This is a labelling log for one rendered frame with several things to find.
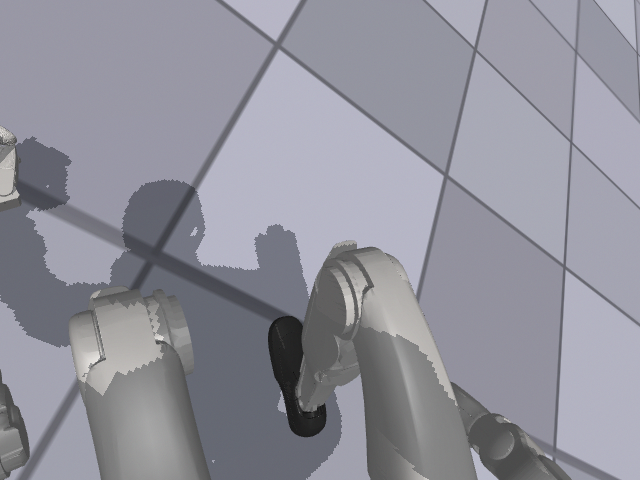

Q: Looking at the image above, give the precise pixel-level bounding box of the left robot arm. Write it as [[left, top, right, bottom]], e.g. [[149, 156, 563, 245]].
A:
[[0, 370, 30, 480]]

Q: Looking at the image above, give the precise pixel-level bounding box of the right robot hand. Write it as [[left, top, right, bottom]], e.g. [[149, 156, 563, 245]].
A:
[[451, 382, 490, 448]]

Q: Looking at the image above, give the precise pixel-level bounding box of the left robot hand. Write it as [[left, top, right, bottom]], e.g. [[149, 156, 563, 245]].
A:
[[0, 125, 22, 212]]

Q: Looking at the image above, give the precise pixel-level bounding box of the right robot foot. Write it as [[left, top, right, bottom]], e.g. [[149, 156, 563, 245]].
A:
[[268, 316, 326, 437]]

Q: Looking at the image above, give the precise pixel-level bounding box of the right robot arm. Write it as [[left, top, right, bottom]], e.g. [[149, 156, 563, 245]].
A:
[[468, 413, 572, 480]]

